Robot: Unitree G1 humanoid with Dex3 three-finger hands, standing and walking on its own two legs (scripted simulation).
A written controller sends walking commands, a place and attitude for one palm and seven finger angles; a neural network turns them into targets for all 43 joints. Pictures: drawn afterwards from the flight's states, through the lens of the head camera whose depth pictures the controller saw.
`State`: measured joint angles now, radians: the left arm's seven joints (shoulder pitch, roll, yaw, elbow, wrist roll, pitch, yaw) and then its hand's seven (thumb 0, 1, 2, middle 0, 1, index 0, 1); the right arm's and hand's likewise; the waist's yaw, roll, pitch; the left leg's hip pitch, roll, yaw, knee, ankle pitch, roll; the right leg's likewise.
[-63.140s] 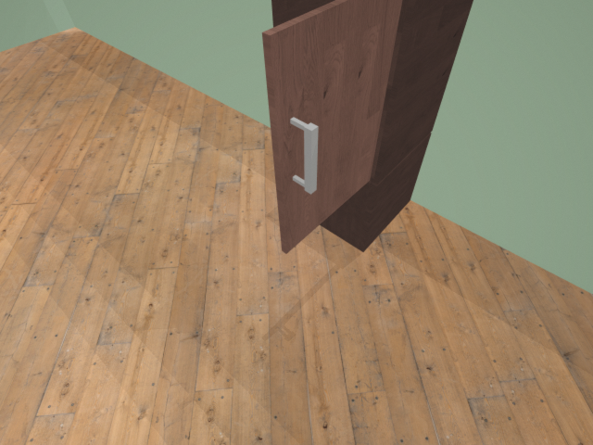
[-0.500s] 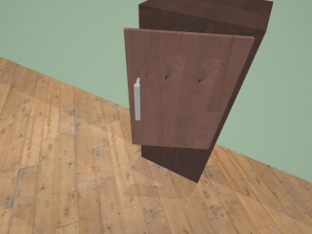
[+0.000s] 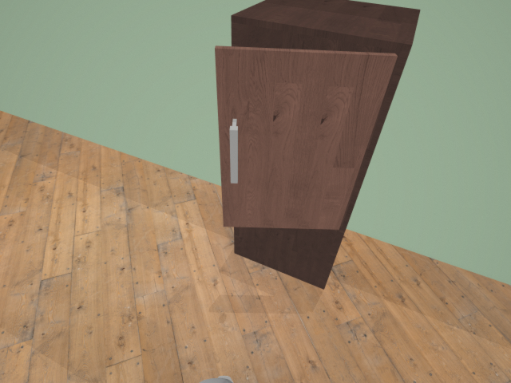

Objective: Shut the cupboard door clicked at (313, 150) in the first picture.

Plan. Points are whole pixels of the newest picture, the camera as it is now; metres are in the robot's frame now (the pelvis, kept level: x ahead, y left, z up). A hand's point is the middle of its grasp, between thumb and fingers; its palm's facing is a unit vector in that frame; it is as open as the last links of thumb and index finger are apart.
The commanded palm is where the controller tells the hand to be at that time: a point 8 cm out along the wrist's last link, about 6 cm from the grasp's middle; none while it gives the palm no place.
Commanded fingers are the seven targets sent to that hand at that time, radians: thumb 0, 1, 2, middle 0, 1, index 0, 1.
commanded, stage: come to a stop and stand still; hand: left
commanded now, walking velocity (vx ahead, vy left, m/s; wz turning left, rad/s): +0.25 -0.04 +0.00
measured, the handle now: (234, 151) +0.69 +0.09 +0.00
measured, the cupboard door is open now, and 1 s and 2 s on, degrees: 24 24 24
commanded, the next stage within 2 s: look again from close up in 1.72 s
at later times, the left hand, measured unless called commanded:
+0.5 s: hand out of the picture +0.04 +0.25 -0.17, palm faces -0.04 -0.99 -0.14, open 7.4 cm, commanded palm none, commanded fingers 0.00 0.90 0.90 -0.20 -0.30 -0.20 -0.30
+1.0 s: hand out of the picture +0.14 +0.19 -0.18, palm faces -0.02 -0.99 -0.14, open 7.3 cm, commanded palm none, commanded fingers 0.00 0.90 0.90 -0.20 -0.30 -0.20 -0.30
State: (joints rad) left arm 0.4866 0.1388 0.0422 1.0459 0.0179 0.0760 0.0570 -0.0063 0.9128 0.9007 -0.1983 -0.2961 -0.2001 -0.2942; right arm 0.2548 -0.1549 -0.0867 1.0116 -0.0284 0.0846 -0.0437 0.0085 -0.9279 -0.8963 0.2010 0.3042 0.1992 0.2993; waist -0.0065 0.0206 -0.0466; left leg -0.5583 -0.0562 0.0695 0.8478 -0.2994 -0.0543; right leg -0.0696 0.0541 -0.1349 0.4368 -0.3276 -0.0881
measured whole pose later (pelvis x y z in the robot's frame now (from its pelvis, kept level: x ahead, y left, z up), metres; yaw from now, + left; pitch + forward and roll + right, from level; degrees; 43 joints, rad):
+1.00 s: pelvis +0.02 +0.04 -0.01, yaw -1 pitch +0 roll -2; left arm 0.08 0.12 0.03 0.96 0.03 0.01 0.03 -0.01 0.92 0.90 -0.20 -0.30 -0.21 -0.30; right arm 0.21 -0.16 -0.07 1.03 -0.02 0.03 -0.03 0.00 -0.91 -0.90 0.20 0.30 0.20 0.30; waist -0.02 0.00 0.11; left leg -0.34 0.04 0.06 0.81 -0.46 -0.04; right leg -0.36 -0.06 -0.12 0.55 -0.19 0.01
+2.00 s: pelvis -0.01 +0.06 +0.01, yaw -3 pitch -1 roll +0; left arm 0.33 0.10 -0.01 1.14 0.01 0.00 0.04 0.00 0.91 0.90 -0.20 -0.30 -0.20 -0.29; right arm 0.35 -0.10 -0.01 1.18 -0.02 0.00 -0.03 0.00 -0.91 -0.90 0.20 0.30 0.20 0.30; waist -0.02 0.00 0.03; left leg -0.19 -0.02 0.14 0.38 -0.18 0.06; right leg -0.16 -0.03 -0.04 0.42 -0.25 0.01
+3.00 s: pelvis +0.10 -0.01 +0.00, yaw +3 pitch +2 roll +1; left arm 0.46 0.07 0.01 1.15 0.03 -0.07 0.03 0.00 0.91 0.90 -0.20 -0.30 -0.20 -0.29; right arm 0.18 -0.17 -0.06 1.09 -0.03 0.01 -0.01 0.00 -0.91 -0.90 0.20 0.30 0.19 0.30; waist 0.02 -0.02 0.08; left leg -0.55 0.10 0.12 0.98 -0.32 0.00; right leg 0.00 0.01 -0.21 0.36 -0.39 -0.06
